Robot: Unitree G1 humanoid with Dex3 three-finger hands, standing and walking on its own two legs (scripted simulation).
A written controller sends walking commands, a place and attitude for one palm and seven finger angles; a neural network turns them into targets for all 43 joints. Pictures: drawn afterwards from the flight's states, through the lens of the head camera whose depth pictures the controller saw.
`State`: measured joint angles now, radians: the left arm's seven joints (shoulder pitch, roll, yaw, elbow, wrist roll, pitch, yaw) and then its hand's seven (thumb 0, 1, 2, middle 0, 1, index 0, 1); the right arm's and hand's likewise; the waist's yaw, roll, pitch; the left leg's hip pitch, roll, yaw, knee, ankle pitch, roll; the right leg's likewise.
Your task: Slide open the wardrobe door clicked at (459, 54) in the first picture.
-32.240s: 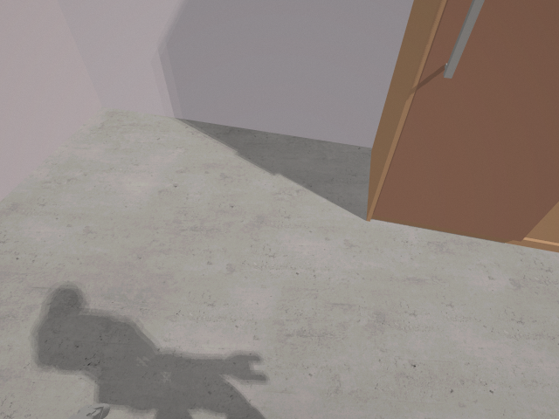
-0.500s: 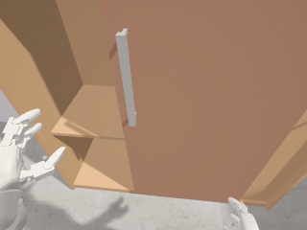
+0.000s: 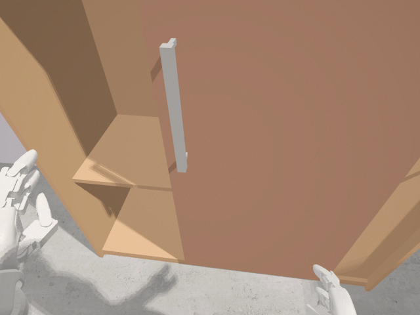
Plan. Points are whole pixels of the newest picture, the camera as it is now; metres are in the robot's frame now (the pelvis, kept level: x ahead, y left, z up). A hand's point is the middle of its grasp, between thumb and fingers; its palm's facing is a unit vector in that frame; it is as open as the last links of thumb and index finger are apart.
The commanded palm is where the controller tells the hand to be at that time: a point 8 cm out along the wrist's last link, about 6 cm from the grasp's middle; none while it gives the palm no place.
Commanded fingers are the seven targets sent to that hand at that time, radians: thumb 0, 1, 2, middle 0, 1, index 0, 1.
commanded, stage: draw the hand back to the body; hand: left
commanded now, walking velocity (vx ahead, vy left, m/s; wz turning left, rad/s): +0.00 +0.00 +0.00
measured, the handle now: (178, 114) +0.49 +0.15 +0.15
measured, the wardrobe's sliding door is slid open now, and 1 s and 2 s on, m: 0.43 0.43 0.43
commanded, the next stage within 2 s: step back with the hand held close in 0.02 s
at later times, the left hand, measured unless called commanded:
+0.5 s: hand (51, 222) +0.19 +0.28 +0.15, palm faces +0.36 -0.81 -0.47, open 7.4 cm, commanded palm +0.13 +0.32 +0.17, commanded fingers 0.00 0.90 0.90 -0.20 -0.30 -0.20 -0.30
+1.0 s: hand (1, 263) +0.12 +0.30 +0.15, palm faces +0.49 -0.76 -0.44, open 7.4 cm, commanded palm +0.04 +0.34 +0.17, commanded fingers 0.00 0.90 0.90 -0.20 -0.30 -0.20 -0.30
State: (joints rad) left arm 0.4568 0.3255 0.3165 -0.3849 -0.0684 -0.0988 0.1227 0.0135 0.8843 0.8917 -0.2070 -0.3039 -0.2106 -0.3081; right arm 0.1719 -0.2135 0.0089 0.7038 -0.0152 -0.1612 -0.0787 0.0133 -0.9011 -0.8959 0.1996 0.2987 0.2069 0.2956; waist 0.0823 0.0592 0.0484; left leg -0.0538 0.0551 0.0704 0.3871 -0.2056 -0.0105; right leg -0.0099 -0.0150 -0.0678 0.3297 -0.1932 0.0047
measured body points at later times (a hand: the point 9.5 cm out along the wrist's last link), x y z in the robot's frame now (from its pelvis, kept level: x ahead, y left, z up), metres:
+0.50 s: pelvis -0.02 +0.03 -0.01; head -0.02 +0.02 +0.44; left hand +0.16 +0.32 +0.17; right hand +0.14 -0.23 -0.09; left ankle +0.01 +0.12 -0.75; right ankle +0.00 -0.12 -0.75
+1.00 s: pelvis -0.09 +0.03 -0.03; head -0.08 +0.04 +0.42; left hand +0.09 +0.34 +0.18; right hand +0.07 -0.21 -0.11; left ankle +0.01 +0.12 -0.74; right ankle +0.00 -0.12 -0.75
